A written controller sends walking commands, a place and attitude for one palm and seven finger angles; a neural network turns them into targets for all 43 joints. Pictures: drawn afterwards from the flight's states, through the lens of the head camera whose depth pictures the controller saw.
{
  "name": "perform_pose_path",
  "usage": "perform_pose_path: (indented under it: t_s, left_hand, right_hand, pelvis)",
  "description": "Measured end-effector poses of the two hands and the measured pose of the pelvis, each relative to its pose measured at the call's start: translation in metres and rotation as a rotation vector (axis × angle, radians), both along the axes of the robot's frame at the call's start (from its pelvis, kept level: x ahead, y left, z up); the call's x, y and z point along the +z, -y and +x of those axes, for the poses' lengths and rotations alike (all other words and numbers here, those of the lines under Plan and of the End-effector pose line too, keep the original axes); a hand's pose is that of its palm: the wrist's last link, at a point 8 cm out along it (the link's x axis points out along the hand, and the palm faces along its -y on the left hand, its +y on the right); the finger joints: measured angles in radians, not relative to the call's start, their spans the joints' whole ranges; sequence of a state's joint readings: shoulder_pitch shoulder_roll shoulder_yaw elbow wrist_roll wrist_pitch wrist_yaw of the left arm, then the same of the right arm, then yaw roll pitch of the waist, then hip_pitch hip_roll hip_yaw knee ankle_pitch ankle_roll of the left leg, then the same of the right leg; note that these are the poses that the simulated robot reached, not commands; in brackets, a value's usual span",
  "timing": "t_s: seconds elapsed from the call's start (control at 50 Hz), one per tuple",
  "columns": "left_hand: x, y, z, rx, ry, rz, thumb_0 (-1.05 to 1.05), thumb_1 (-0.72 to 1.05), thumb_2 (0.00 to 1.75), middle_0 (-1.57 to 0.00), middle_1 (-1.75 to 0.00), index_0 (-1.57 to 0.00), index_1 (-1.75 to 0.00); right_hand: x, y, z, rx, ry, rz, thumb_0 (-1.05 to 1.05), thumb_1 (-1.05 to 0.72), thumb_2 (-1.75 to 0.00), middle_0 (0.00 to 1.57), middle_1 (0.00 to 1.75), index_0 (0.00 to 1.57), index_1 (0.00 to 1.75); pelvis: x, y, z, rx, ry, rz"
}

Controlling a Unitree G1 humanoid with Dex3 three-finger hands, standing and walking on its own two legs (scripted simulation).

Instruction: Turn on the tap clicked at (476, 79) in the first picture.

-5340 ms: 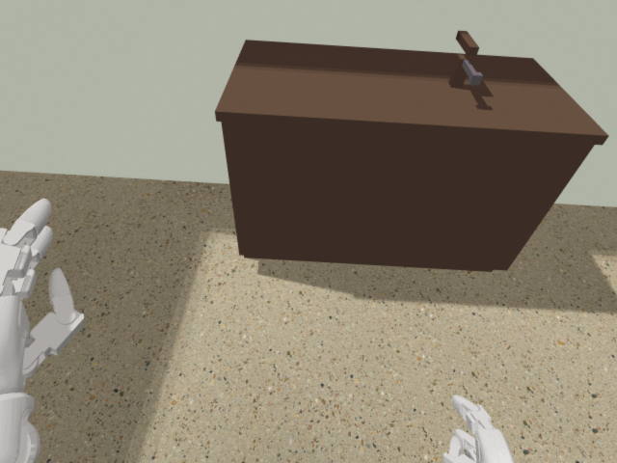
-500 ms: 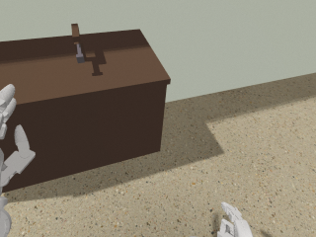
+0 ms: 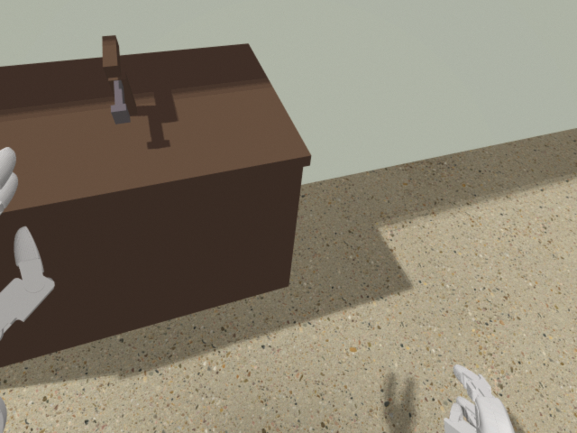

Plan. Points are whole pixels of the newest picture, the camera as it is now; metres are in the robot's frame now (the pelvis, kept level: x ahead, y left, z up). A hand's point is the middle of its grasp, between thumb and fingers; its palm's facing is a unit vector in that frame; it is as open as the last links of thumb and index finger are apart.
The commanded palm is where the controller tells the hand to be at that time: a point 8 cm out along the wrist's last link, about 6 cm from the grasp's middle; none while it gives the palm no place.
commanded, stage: take the last steps up to it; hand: left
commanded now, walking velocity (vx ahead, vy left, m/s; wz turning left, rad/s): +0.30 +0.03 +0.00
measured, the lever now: (120, 113) +0.66 +0.38 +0.04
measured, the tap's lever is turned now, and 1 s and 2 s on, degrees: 0 0 0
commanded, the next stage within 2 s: come to a stop and stand still in 0.86 s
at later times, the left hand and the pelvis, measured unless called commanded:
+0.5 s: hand (128, 190) +0.33 +0.21 +0.18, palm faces +0.44 -0.79 -0.42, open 7.4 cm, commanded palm +0.27 +0.25 +0.19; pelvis +0.11 -0.03 +0.00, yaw +0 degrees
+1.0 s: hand (137, 135) +0.42 +0.23 +0.19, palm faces +0.43 -0.82 -0.38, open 7.4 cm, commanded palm +0.36 +0.26 +0.19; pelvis +0.20 -0.02 +0.01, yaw +1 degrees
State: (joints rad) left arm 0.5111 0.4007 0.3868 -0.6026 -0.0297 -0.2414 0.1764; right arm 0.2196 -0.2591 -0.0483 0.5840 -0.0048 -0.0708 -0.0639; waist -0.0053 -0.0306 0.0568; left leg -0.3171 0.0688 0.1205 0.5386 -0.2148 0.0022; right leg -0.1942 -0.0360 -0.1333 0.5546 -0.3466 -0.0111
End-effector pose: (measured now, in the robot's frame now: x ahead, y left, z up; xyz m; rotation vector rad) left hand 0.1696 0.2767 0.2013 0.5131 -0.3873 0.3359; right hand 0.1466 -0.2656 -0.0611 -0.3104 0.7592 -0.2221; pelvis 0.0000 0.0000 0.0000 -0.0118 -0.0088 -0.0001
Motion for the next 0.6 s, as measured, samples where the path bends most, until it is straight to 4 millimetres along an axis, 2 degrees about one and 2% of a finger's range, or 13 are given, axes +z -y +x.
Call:
perform_pose_path:
  t_s: [0.08,0.14,0.22,0.28,0.36,0.42,0.46,0.5,0.6]
  left_hand:
    - [-0.002,-0.02,0.025,0.031,0.034,-0.023,0.01,0.88,0.9,-0.21,-0.3,-0.22,-0.3]
    - [-0.003,-0.025,0.043,0.048,0.014,-0.051,0.01,0.88,0.9,-0.21,-0.3,-0.22,-0.3]
    - [0.0,-0.014,0.058,0.023,-0.018,-0.063,0.01,0.89,0.9,-0.2,-0.3,-0.21,-0.3]
    - [0.003,0.0,0.067,0.001,-0.05,-0.036,0.01,0.89,0.9,-0.2,-0.3,-0.21,-0.3]
    - [0.005,0.011,0.083,0.025,-0.076,0.03,0.01,0.88,0.9,-0.21,-0.3,-0.21,-0.3]
    - [0.001,0.019,0.099,0.065,-0.062,0.067,0.01,0.88,0.9,-0.21,-0.3,-0.22,-0.3]
    - [-0.004,0.024,0.11,0.079,-0.057,0.034,0.01,0.88,0.9,-0.21,-0.3,-0.22,-0.3]
    - [-0.008,0.029,0.121,0.079,-0.062,-0.011,0.01,0.88,0.9,-0.21,-0.3,-0.22,-0.3]
    - [-0.015,0.04,0.143,0.039,-0.127,-0.034,0.01,0.88,0.9,-0.21,-0.3,-0.22,-0.3]
  right_hand:
    - [-0.001,-0.023,0.021,-0.021,0.035,0.042,0.02,-0.91,-0.9,0.2,0.3,0.2,0.3]
    - [-0.002,-0.046,0.035,0.007,0.036,0.107,0.02,-0.91,-0.9,0.2,0.3,0.2,0.3]
    - [-0.004,-0.069,0.048,0.048,0.023,0.179,0.01,-0.91,-0.9,0.2,0.3,0.2,0.3]
    - [-0.01,-0.074,0.058,0.066,0.009,0.212,0.01,-0.9,-0.9,0.2,0.3,0.2,0.3]
    - [-0.024,-0.065,0.075,0.076,-0.016,0.237,0.01,-0.9,-0.9,0.21,0.3,0.21,0.3]
    - [-0.043,-0.046,0.092,0.08,-0.028,0.235,0.01,-0.9,-0.9,0.21,0.3,0.21,0.3]
    - [-0.049,-0.03,0.103,0.078,-0.054,0.212,0.01,-0.9,-0.9,0.21,0.3,0.21,0.3]
    - [-0.047,-0.015,0.112,0.068,-0.071,0.187,0.02,-0.9,-0.9,0.2,0.3,0.21,0.3]
    - [-0.026,0.017,0.131,0.019,-0.066,0.118,0.02,-0.91,-0.9,0.2,0.3,0.2,0.3]
  pelvis:
    - [-0.001,-0.009,0.019,-0.011,0.014,0.01]
    - [0.006,-0.01,0.031,0.002,0.005,-0.009]
    - [0.011,-0.008,0.047,-0.007,-0.007,-0.014]
    - [0.012,-0.003,0.061,-0.011,-0.01,-0.01]
    - [0.008,0.012,0.082,-0.012,-0.007,0.001]
    - [-0.006,0.025,0.097,-0.002,-0.001,0.006]
    - [-0.008,0.029,0.102,0.006,0.006,0.004]
    - [-0.005,0.032,0.109,0.006,0.007,0.013]
    - [0.006,0.036,0.129,0.009,-0.008,0.024]
